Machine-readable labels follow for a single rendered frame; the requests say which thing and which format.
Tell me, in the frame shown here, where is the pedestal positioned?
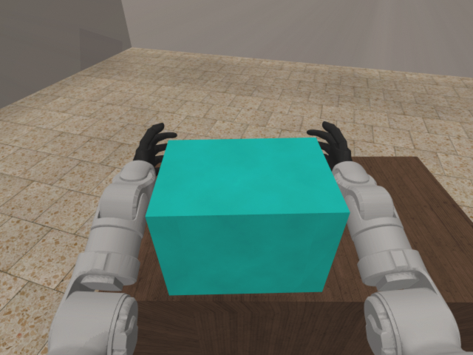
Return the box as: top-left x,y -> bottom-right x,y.
98,157 -> 473,355

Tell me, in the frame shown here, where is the robot left hand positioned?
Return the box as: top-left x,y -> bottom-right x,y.
133,123 -> 177,176

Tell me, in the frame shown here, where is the robot right hand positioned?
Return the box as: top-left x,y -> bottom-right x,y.
307,121 -> 353,171

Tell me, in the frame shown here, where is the carton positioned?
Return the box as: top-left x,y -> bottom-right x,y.
146,138 -> 350,295

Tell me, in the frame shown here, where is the robot right forearm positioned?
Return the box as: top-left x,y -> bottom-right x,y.
332,161 -> 461,346

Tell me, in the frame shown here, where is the right robot upper arm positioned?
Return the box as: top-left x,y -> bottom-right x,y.
364,288 -> 473,355

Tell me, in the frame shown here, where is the left robot upper arm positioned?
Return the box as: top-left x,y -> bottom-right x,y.
47,291 -> 138,355

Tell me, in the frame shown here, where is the robot left forearm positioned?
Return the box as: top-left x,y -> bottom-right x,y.
48,160 -> 156,352

